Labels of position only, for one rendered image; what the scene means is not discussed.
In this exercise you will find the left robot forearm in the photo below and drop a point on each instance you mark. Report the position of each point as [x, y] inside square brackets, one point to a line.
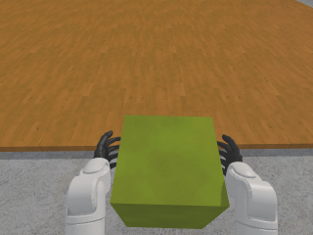
[86, 199]

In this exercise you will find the left robot hand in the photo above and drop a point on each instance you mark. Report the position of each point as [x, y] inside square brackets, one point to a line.
[103, 148]

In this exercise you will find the right robot hand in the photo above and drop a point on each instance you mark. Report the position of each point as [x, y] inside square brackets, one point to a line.
[232, 153]

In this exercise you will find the right robot forearm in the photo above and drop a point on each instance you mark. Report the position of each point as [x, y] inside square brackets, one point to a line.
[256, 202]

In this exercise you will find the carton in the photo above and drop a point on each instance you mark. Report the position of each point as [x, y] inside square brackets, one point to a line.
[168, 173]

